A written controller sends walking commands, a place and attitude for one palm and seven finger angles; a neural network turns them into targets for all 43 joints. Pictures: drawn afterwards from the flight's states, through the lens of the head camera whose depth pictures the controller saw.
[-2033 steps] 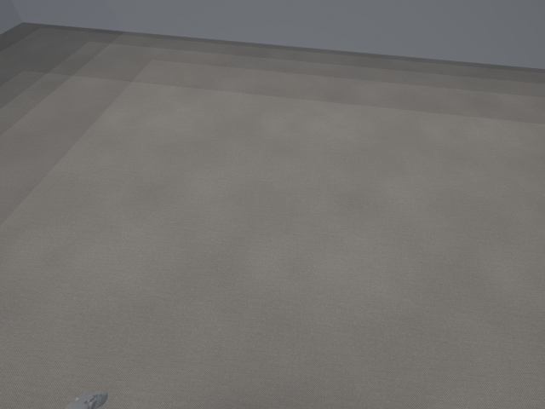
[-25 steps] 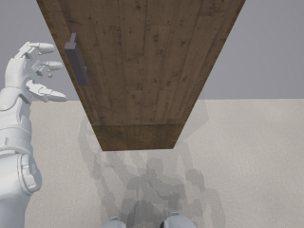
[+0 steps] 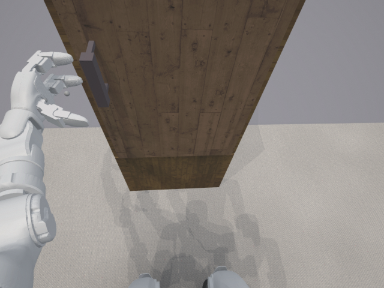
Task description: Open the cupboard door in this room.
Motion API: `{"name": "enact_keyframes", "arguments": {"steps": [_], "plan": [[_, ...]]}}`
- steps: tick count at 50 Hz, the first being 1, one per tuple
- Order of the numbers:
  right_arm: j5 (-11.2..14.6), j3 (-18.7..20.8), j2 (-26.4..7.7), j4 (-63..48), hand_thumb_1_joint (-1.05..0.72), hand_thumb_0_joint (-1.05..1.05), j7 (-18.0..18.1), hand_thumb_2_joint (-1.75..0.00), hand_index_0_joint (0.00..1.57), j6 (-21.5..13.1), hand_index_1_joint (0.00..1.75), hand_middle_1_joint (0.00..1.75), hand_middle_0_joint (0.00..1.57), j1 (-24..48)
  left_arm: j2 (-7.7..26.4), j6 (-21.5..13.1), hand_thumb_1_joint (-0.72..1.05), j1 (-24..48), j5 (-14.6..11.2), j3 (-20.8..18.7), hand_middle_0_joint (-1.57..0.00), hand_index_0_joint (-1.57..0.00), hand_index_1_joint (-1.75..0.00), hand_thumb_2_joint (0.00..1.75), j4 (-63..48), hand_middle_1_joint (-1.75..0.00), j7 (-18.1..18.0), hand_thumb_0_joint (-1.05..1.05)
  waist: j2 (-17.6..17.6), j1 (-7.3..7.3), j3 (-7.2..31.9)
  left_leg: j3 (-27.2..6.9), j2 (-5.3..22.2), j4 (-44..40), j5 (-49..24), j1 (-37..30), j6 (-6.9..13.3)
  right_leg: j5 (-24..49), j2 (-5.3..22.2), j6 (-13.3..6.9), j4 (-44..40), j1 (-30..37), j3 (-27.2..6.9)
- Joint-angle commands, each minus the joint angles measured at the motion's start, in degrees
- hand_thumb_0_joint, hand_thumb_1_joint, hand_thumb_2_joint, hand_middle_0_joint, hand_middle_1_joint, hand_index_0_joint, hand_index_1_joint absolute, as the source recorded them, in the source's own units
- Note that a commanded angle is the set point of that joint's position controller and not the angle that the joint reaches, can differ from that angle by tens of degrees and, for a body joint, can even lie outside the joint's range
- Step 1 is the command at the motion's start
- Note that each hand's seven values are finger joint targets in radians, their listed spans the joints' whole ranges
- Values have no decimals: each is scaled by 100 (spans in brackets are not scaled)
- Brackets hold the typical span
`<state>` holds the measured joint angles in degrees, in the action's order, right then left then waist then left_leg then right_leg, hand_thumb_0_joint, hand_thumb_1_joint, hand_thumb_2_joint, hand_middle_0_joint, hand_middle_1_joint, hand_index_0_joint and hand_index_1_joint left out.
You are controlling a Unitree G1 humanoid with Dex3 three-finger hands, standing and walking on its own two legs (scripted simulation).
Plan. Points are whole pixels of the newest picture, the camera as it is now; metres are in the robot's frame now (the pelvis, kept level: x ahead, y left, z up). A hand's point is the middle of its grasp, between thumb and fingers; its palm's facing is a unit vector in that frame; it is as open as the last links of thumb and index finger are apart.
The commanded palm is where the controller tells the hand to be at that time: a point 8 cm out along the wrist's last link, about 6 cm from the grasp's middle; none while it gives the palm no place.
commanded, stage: slide the fingers in behind the handle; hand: left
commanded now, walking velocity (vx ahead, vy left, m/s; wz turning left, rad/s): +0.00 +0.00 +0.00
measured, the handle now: (97, 75) +0.54 +0.18 +0.10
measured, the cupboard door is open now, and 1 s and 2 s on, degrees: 0 0 1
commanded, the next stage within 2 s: close the thumb around the handle in 1.48 s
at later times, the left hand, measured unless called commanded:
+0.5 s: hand (85, 94) +0.48 +0.19 +0.11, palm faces -0.01 -1.00 +0.00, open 14.0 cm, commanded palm +0.45 +0.24 +0.10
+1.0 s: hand (106, 93) +0.48 +0.15 +0.10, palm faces +0.00 -1.00 +0.00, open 14.0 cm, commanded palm +0.45 +0.20 +0.10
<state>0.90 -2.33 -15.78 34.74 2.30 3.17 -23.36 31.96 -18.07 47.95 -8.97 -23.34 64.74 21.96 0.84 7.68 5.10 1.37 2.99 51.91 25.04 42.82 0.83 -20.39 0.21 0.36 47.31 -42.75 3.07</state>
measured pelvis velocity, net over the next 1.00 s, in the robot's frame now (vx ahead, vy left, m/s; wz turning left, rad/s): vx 0.00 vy -0.01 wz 0.00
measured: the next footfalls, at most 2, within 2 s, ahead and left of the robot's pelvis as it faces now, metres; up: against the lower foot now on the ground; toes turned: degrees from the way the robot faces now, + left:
none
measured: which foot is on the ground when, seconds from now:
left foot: down 0.00-1.00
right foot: down 0.00-1.00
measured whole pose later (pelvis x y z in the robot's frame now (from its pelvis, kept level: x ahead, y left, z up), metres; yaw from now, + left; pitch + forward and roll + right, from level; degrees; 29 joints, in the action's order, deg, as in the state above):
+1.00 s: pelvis +0.00 -0.01 +0.00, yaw +0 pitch +15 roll -1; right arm 0.4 -1.3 -14.9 35.6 0.9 1.6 -22.7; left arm 22.4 -19.9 48.3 -6.8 -18.6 63.2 11.0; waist 1.3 7.5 5.2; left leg 1.7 2.7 50.8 24.4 41.5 0.2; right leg -20.7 0.4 -0.2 48.0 -42.4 2.6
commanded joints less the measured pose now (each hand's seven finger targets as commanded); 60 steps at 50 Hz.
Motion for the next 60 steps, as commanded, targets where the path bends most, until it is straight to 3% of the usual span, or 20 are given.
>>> {"name": "enact_keyframes", "arguments": {"steps": [1,7,10,14,21,24,27,29,32,34,37,43,44,47,49,52,54,56,58,60], "plan": [[9,390,-1038,-411,-90,0,47,-90,20,-170,30,30,20,-655,1298,-313,-50,2407,-62,-108,-30,-30,-120,30,-1229,-120,-92,0,572,18,2187,-285,-178,-697,-1901,-1455,46,1521,-255,-175,-440,989,-82],[-16,394,-995,-424,-90,0,14,-90,20,-208,30,30,20,-675,1159,-409,-50,2461,-47,-98,-30,-30,-120,30,-1399,-120,-277,0,518,-6,2340,-272,-196,-659,-2082,-1523,58,1691,-268,-174,-403,1106,-104],[-8,387,-1003,-416,-90,0,14,-90,20,-194,30,30,20,-659,1413,-383,-50,2516,29,-262,-30,-30,-120,30,-1304,-120,-370,0,431,-20,2237,-233,-206,-697,-1812,-1254,66,1621,-247,-154,-420,1239,-142],[-3,393,-958,-457,-90,0,-9,-90,20,-224,30,30,20,-616,1114,-454,-50,2486,39,-70,-30,-30,-120,30,-1487,-120,-429,0,661,-30,2426,-227,-210,-676,-1957,-1500,48,1693,-252,-166,-402,1183,-142],[7,413,-943,-425,-90,0,-24,-90,20,-217,30,30,20,-601,860,-386,-50,2398,40,72,-30,-30,-120,30,-1373,-120,-506,0,489,3,2191,-208,-210,-696,-1904,-1404,55,1694,-249,-159,-431,1144,-125],[-8,415,-950,-402,-90,0,-17,-90,20,-244,30,30,20,-605,867,-439,-50,2547,1,28,-30,-30,-120,30,-1488,-120,-580,0,382,10,2368,-218,-222,-682,-1941,-1437,62,1777,-246,-150,-422,1267,-150],[-11,402,-892,-391,-90,0,-39,-90,20,-268,30,30,20,-580,449,-479,-50,2672,37,363,-30,-30,-120,30,-1516,-120,-625,0,548,78,2211,-249,-230,-681,-1930,-1537,51,1664,-247,-172,-406,1050,-103],[-9,426,-920,-361,-90,0,-41,-90,20,-270,30,30,20,-593,552,-468,-50,2594,37,235,-30,-30,-120,30,-1400,-120,-703,0,335,69,2282,-240,-222,-678,-1901,-1484,49,1682,-242,-145,-420,1099,-122],[-25,423,-923,-355,-90,0,-38,-90,20,-288,30,30,20,-596,764,-517,-50,2710,70,59,-30,-30,-120,30,-1500,-120,-798,0,386,5,2388,-216,-252,-660,-1885,-1418,64,1749,-235,-158,-396,1278,-158],[-26,413,-882,-380,-90,0,-58,-90,20,-290,30,30,20,-575,617,-537,-50,2602,120,172,-30,-30,-120,30,-1547,-120,-824,0,486,-30,2494,-220,-246,-664,-2065,-1507,38,1877,-225,-155,-356,1275,-142],[-30,413,-866,-383,-90,0,-77,-90,20,-298,30,30,20,-564,389,-533,-50,2584,122,304,-30,-30,-120,30,-1442,-120,-903,0,434,24,2250,-219,-248,-680,-1955,-1472,47,1769,-245,-165,-383,1149,-111],[-34,432,-871,-342,-90,0,-84,-90,20,-307,30,30,20,-589,472,-577,-50,2677,163,221,-30,-30,-120,30,-1506,-120,-1042,0,316,-8,2436,-217,-253,-689,-1915,-1445,39,1799,-230,-154,-381,1286,-141],[-32,431,-851,-343,-90,0,-94,-90,20,-313,30,30,20,-575,293,-582,-50,2694,157,348,-30,-30,-120,30,-1519,-120,-1055,0,373,31,2411,-206,-254,-697,-1906,-1492,36,1786,-235,-150,-391,1229,-136],[-36,429,-870,-337,-90,0,-88,-90,20,-320,30,30,20,-583,331,-580,-50,2659,156,290,-30,-30,-120,30,-1396,-120,-1101,0,154,29,2271,-172,-284,-701,-1738,-1267,67,1762,-236,-151,-418,1353,-161],[-37,440,-823,-317,-90,0,-107,-90,20,-329,30,30,20,-567,98,-607,-50,2764,189,479,-30,-30,-120,30,-1522,-120,-1132,0,438,38,2375,-167,-282,-704,-1862,-1447,42,1828,-221,-151,-406,1270,-160],[-50,445,-832,-302,-90,0,-116,-90,20,-345,30,30,20,-588,-66,-638,-50,2759,198,613,-30,-30,-120,30,-1483,-120,-1174,0,213,93,2329,-198,-277,-692,-1842,-1449,53,1798,-238,-156,-411,1241,-135],[-51,454,-823,-259,-90,0,-134,-90,20,-356,30,30,20,-584,-236,-641,-50,2823,219,746,-30,-30,-120,30,-1477,-120,-1193,0,419,102,2325,-203,-275,-703,-1810,-1538,30,1726,-227,-158,-417,1104,-127],[-49,476,-861,-209,-90,0,-129,-90,20,-352,30,30,20,-614,5,-631,-50,2771,210,552,-30,-30,-120,30,-1399,-120,-1208,0,214,91,2322,-198,-274,-686,-1787,-1462,49,1755,-232,-153,-446,1200,-157],[-47,466,-848,-234,-90,0,-124,-90,20,-361,30,30,20,-583,6,-663,-50,2742,200,541,-30,-30,-120,30,-1489,-120,-1184,0,393,32,2456,-183,-290,-685,-1836,-1536,40,1803,-227,-160,-428,1233,-157],[-38,452,-845,-210,-90,0,-109,-90,20,-351,30,30,20,-585,-18,-626,-50,2832,213,609,-30,-30,-120,30,-1362,-120,-1158,0,221,110,2237,-188,-283,-706,-1748,-1380,54,1791,-226,-153,-442,1236,-152]]}}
